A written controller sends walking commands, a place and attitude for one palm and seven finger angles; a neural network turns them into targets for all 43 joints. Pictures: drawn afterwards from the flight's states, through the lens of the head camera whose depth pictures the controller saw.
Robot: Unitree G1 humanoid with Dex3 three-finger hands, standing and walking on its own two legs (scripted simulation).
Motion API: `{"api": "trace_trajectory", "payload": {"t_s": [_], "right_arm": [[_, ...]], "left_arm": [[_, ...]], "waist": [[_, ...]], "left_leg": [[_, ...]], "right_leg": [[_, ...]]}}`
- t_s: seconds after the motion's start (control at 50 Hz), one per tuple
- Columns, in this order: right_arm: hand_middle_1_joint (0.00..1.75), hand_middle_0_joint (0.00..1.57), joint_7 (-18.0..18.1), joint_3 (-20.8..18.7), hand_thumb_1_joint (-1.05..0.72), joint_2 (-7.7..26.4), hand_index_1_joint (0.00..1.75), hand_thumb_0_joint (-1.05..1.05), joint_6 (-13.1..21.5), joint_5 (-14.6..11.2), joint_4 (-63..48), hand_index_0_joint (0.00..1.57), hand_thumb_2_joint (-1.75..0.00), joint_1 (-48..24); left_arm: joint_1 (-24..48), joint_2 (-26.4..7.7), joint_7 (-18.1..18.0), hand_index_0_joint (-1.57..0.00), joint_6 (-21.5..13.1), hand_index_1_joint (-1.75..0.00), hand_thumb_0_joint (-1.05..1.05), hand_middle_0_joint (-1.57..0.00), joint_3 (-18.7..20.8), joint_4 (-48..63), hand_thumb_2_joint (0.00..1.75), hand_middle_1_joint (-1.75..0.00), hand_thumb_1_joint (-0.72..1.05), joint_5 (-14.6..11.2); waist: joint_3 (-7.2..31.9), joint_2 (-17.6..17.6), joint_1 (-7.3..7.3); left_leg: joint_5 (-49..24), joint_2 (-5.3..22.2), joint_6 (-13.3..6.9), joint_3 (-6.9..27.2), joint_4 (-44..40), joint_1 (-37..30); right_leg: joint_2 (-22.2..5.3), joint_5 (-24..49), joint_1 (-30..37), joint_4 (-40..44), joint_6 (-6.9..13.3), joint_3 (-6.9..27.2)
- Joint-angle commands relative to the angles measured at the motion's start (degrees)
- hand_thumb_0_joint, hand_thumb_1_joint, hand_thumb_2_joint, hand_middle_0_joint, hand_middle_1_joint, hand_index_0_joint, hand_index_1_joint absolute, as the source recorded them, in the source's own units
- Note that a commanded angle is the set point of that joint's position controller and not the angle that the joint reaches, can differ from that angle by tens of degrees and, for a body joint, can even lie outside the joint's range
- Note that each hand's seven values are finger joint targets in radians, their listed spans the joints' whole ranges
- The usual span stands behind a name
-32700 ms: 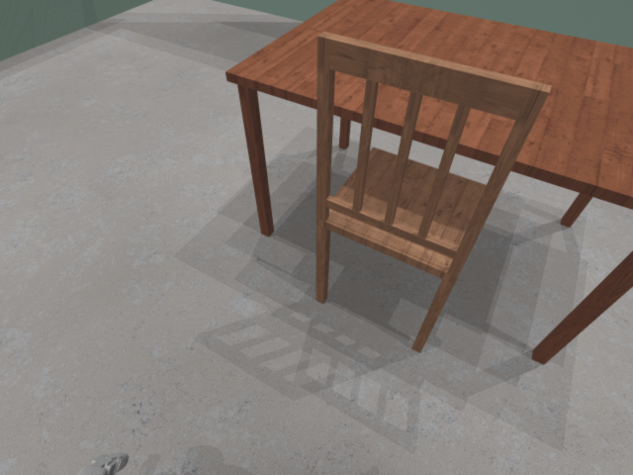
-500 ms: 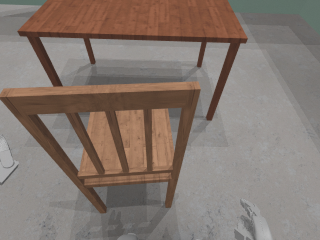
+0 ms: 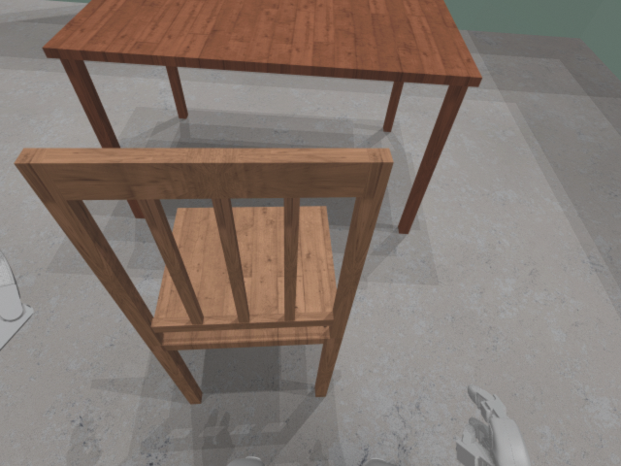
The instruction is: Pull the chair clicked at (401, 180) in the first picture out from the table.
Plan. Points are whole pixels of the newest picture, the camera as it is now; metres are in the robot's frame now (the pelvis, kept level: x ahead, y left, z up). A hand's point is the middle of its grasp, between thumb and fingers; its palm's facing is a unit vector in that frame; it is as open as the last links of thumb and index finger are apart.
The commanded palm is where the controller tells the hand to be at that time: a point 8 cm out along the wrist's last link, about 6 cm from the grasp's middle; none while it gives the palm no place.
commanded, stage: step back with the hand held close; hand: left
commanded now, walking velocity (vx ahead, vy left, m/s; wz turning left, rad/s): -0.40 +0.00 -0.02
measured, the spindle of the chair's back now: (234, 269) +0.40 +0.15 -0.04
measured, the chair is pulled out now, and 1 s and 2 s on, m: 0.53 0.53 0.53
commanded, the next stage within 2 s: stop stepping back and stand still in 0.38 s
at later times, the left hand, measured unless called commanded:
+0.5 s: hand out of the picture +0.11 +0.24 +0.17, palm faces +0.40 -0.77 -0.50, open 7.4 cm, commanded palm +0.05 +0.27 +0.19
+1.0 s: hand out of the picture +0.02 +0.23 +0.18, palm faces +0.43 -0.77 -0.47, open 7.4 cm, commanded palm -0.03 +0.27 +0.19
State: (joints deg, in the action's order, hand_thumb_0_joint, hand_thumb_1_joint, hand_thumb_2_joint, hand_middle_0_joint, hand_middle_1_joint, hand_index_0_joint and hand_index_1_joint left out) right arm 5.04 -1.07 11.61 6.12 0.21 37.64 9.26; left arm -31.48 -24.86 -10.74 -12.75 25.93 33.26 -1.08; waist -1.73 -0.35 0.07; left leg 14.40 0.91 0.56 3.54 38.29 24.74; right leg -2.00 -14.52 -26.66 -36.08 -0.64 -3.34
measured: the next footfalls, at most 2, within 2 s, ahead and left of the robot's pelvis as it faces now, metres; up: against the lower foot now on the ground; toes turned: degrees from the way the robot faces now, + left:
right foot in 0.14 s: +0.02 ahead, -0.15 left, +0.00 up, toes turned -4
left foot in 0.42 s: -0.02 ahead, +0.10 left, +0.00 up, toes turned -3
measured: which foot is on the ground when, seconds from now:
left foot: down 0.00-0.24, up 0.26-0.40, down 0.42-0.66, up 0.68-0.78, down 0.80-1.00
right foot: up 0.00-0.12, down 0.14-0.84, up 0.86-0.96, down 0.98-1.00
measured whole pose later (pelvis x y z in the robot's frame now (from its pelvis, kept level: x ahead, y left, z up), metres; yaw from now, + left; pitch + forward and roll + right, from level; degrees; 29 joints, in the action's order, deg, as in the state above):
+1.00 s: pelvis -0.17 -0.03 +0.01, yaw +1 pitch -1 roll -1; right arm 3.8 -0.5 11.5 8.7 -1.2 36.3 18.9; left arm -33.1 -24.4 -8.8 -10.8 23.5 26.1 -1.2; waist 2.5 0.3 -2.1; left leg 13.0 -0.2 -0.9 1.9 31.0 16.6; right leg -0.3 -14.3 -12.4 -27.2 -0.1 -3.0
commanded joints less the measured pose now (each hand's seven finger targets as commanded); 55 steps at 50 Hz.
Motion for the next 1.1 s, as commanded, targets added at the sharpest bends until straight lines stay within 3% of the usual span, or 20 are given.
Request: {"api": "trace_trajectory", "payload": {"t_s": [0.0, 0.04, 0.14, 0.18, 0.22, 0.26, 0.34, 0.38, 0.44, 0.5, 0.58, 0.6, 0.64, 0.7, 0.76, 0.82, 0.84, 0.92, 0.98, 1.08], "right_arm": [[0.30, 0.20, 0.54, -2.90, -0.90, 7.18, 0.30, 0.00, 4.33, 0.07, -9.72, 0.20, -0.90, -2.85], [0.30, 0.20, -0.31, -3.34, -0.90, 7.71, 0.30, 0.00, 5.78, 0.35, -7.74, 0.20, -0.90, -2.15], [0.30, 0.20, -1.07, -2.74, -0.90, 7.92, 0.30, 0.00, 6.91, 1.06, -6.67, 0.20, -0.90, -2.82], [0.30, 0.20, -0.97, -3.74, -0.90, 7.26, 0.30, 0.00, 6.02, -0.33, -7.38, 0.20, -0.90, -2.82], [0.30, 0.20, -0.74, -3.83, -0.90, 6.23, 0.30, 0.00, 4.72, -0.90, -8.47, 0.20, -0.90, -2.74], [0.30, 0.20, -0.42, -3.47, -0.90, 4.32, 0.30, 0.00, 2.99, -0.58, -8.40, 0.20, -0.90, -5.60], [0.30, 0.20, 1.03, -1.40, -0.90, 4.11, 0.30, 0.00, 1.75, -0.54, -8.84, 0.20, -0.90, -5.34], [0.30, 0.20, 1.37, -3.29, -0.90, 6.84, 0.30, 0.00, 1.86, -0.70, -9.40, 0.20, -0.90, -5.90], [0.30, 0.20, 0.16, -2.86, -0.90, 6.35, 0.30, 0.00, 4.48, 0.78, -9.20, 0.20, -0.90, -3.95], [0.30, 0.20, -1.41, -3.35, -0.90, 7.31, 0.30, 0.00, 5.28, -0.25, -8.90, 0.20, -0.90, -1.23], [0.30, 0.20, -0.86, -1.67, -0.90, 6.80, 0.30, 0.00, 4.57, -1.41, -9.58, 0.20, -0.90, -0.93], [0.30, 0.20, -0.48, -2.18, -0.90, 7.16, 0.30, 0.00, 4.13, -1.70, -9.79, 0.20, -0.90, 0.24], [0.30, 0.20, 0.15, -2.08, -0.90, 7.34, 0.30, 0.00, 3.39, -1.16, -9.36, 0.20, -0.90, -0.26], [0.30, 0.20, 0.10, -0.77, -0.90, 7.15, 0.30, 0.00, 2.59, -0.71, -9.05, 0.20, -0.90, -1.14], [0.30, 0.20, 0.34, -1.29, -0.90, 7.82, 0.30, 0.00, 3.43, -0.89, -10.42, 0.20, -0.90, -0.29], [0.30, 0.20, -0.13, -1.44, -0.90, 7.57, 0.30, 0.00, 4.45, -1.55, -11.64, 0.20, -0.90, -1.22], [0.30, 0.20, -0.19, -1.72, -0.90, 6.89, 0.30, 0.00, 4.56, -1.63, -12.27, 0.20, -0.90, -1.57], [0.30, 0.20, -0.84, -1.84, -0.90, 7.13, 0.30, 0.00, 5.62, -1.52, -10.75, 0.20, -0.90, 0.28], [0.30, 0.20, -0.80, -2.05, -0.90, 7.43, 0.30, 0.00, 5.75, -1.35, -8.72, 0.20, -0.90, 1.16], [0.30, 0.20, -0.47, -1.94, -0.90, 7.05, 0.30, 0.00, 5.17, -1.24, -8.64, 0.20, -0.90, -0.40]], "left_arm": [[0.73, -7.61, -0.58, -0.20, -3.38, -0.30, 0.00, -0.20, 5.88, 12.26, 0.90, -0.30, 0.90, -1.27], [-1.00, -7.58, 0.26, -0.20, -4.11, -0.30, 0.00, -0.20, 5.47, 12.21, 0.90, -0.30, 0.90, -1.42], [1.29, -9.34, 1.07, -0.20, -5.91, -0.30, 0.00, -0.20, 6.10, 14.10, 0.90, -0.30, 0.90, -1.11], [-2.96, -10.95, 1.54, -0.20, -5.21, -0.30, 0.00, -0.20, 7.85, 12.53, 0.90, -0.30, 0.90, -1.75], [-3.21, -11.56, 1.16, -0.20, -4.84, -0.30, 0.00, -0.20, 7.91, 11.34, 0.90, -0.30, 0.90, -2.34], [-3.30, -11.80, -0.11, -0.20, -3.05, -0.30, 0.00, -0.20, 9.41, 7.93, 0.90, -0.30, 0.90, -2.06], [-4.04, -9.97, -1.00, -0.20, -2.39, -0.30, 0.00, -0.20, 8.66, 5.73, 0.90, -0.30, 0.90, -1.77], [-3.90, -9.72, -0.99, -0.20, -3.18, -0.30, 0.00, -0.20, 7.45, 7.77, 0.90, -0.30, 0.90, -1.91], [-1.96, -9.57, 0.38, -0.20, -3.87, -0.30, 0.00, -0.20, 6.35, 11.87, 0.90, -0.30, 0.90, -2.31], [-2.16, -7.96, 0.74, -0.20, -3.24, -0.30, 0.00, -0.20, 4.19, 14.59, 0.90, -0.30, 0.90, -2.11], [-1.92, -12.09, -0.39, -0.20, -1.87, -0.30, 0.00, -0.20, 7.76, 9.44, 0.90, -0.30, 0.90, -1.80], [0.01, -10.01, -0.31, -0.20, -0.92, -0.30, 0.00, -0.20, 6.03, 7.66, 0.90, -0.30, 0.90, -1.68], [2.20, -11.01, -1.05, -0.20, 0.11, -0.30, 0.00, -0.20, 5.63, 5.28, 0.90, -0.30, 0.90, -1.47], [5.96, -10.39, -0.80, -0.20, 0.24, -0.30, 0.00, -0.20, 4.08, 3.87, 0.90, -0.30, 0.90, -1.53], [4.69, -9.40, -0.32, -0.20, -0.73, -0.30, 0.00, -0.20, 3.75, 3.84, 0.90, -0.30, 0.90, -0.82], [2.25, -9.71, 0.03, -0.20, -1.20, -0.30, 0.00, -0.20, 4.72, 6.42, 0.90, -0.30, 0.90, -0.08], [2.82, -8.73, 0.45, -0.20, -0.78, -0.30, 0.00, -0.20, 4.03, 6.10, 0.90, -0.30, 0.90, 0.31], [1.81, -8.91, 0.77, -0.20, -1.57, -0.30, 0.00, -0.20, 3.54, 4.72, 0.90, -0.30, 0.90, -0.05], [1.85, -9.11, 0.75, -0.20, -2.05, -0.30, 0.00, -0.20, 4.24, 4.43, 0.90, -0.30, 0.90, -0.70], [3.31, -8.64, 0.12, -0.20, -0.75, -0.30, 0.00, -0.20, 3.48, 2.89, 0.90, -0.30, 0.90, -1.03]], "waist": [[7.35, 13.35, -0.52], [9.62, 11.83, 0.48], [12.42, 12.50, 0.59], [16.67, 4.71, 0.68], [14.55, -6.27, -0.38], [10.80, -9.25, 0.09], [8.20, -7.22, -0.96], [7.34, 3.75, -0.31], [8.90, 17.54, -0.90], [11.54, 13.52, -0.04], [6.82, 4.90, -0.99], [6.83, -1.03, -1.23], [4.41, -5.65, -1.57], [3.49, -7.14, -2.50], [0.38, -2.67, -1.59], [1.13, 18.84, -0.73], [-1.02, 19.21, -0.56], [-1.12, 6.16, -0.44], [3.33, 9.05, -1.36], [2.20, 0.99, -1.39]], "left_leg": [[-10.50, 15.77, -7.66, 12.39, -16.81, 5.20], [-28.13, 14.68, -6.90, 10.52, -12.10, -6.47], [-30.46, 12.30, -3.99, 7.48, -9.16, -10.87], [-19.90, 7.45, -1.33, 2.44, -3.91, -10.76], [1.55, -0.56, 1.61, -2.25, 8.73, -8.75], [11.32, -1.02, 1.36, 1.77, 20.74, -3.93], [4.00, 0.47, 0.12, -0.42, -8.80, -5.68], [-14.19, 10.01, -3.56, 8.18, -18.69, -5.29], [-26.16, 18.23, -8.17, 12.63, -19.71, -2.36], [-29.29, 14.38, -6.46, 7.23, -11.70, -10.60], [13.69, 4.94, -1.68, 1.64, -9.75, -1.38], [18.93, 1.51, -0.24, -1.59, -5.82, -3.31], [13.33, -1.47, -0.11, -2.88, 9.73, -10.37], [11.62, -0.62, -1.51, -1.86, 7.96, -12.64], [15.40, 1.11, -3.37, 1.31, -13.31, -8.21], [34.57, 10.65, -6.42, 15.00, -32.72, 5.41], [37.13, 11.49, -7.13, 15.26, -34.06, 13.34], [18.90, 6.76, -4.96, 8.06, -21.75, 4.41], [18.49, 5.21, -3.40, 5.89, -21.91, -1.39], [10.63, 3.34, -3.32, 2.94, -16.08, -6.32]], "right_leg": [[0.30, -7.03, 12.56, -7.29, 0.75, 3.62], [-0.08, -3.59, 10.06, 1.36, 1.11, 2.13], [0.04, 9.64, 16.02, 11.53, 1.58, 1.18], [-3.28, 18.34, 17.16, 11.65, 3.73, 3.48], [-15.41, 16.83, 7.56, 17.70, 8.87, 15.44], [-19.96, 11.63, 4.16, 20.40, 12.34, 16.31], [-10.57, 15.73, 11.41, 12.17, 5.18, 6.88], [-2.76, 8.35, 12.25, 4.54, 0.73, 3.29], [-0.33, -13.33, 9.54, -9.73, -0.04, 3.82], [-1.11, -5.67, 11.63, 1.56, -0.25, 3.41], [-4.61, -0.69, 18.42, 16.21, 1.59, 6.36], [-6.04, -18.38, 11.42, 18.86, 2.47, 11.17], [-12.72, -30.39, -3.06, 26.10, 6.25, 18.96], [-13.50, -26.08, -4.93, 24.57, 6.01, 13.25], [-7.97, -22.36, 3.56, 19.09, 3.40, 9.12], [0.80, -11.88, 15.84, -1.42, -0.22, 1.12], [1.68, -8.24, 20.58, -6.75, -0.68, 0.76], [0.37, -4.09, 20.73, 12.17, 0.67, 1.25], [-0.17, -6.01, 20.70, 14.00, 1.90, 2.43], [-2.71, -6.91, 14.42, 18.78, 3.03, 9.40]]}}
